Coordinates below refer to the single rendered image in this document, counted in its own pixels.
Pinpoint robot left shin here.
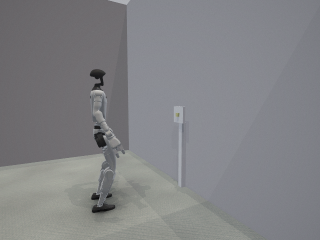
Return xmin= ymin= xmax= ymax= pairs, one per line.
xmin=96 ymin=168 xmax=104 ymax=195

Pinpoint robot right shin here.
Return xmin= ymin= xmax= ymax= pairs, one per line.
xmin=98 ymin=169 xmax=116 ymax=207

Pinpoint robot shin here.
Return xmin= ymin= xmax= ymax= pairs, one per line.
xmin=98 ymin=169 xmax=116 ymax=207
xmin=96 ymin=168 xmax=104 ymax=195

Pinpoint right robot upper arm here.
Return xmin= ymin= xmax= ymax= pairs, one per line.
xmin=93 ymin=90 xmax=104 ymax=119

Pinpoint panel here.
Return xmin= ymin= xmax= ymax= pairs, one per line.
xmin=174 ymin=106 xmax=186 ymax=188

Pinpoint right robot hand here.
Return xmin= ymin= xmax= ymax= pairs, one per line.
xmin=109 ymin=137 xmax=125 ymax=158

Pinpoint right robot forearm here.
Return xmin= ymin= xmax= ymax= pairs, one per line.
xmin=95 ymin=111 xmax=114 ymax=140

